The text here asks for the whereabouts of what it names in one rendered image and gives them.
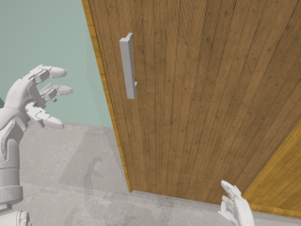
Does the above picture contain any robot right hand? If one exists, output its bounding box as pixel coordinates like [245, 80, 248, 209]
[218, 180, 257, 226]

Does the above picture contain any robot left hand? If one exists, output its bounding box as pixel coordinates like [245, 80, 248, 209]
[4, 64, 73, 130]

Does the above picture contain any handle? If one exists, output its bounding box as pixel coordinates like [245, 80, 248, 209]
[119, 33, 137, 99]

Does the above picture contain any left robot forearm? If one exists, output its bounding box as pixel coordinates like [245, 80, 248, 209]
[0, 107, 28, 213]

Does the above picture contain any robot left upper arm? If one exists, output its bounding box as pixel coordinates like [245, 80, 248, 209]
[0, 210, 32, 226]

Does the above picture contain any wardrobe door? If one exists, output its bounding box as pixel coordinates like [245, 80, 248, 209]
[242, 120, 301, 212]
[89, 0, 301, 205]

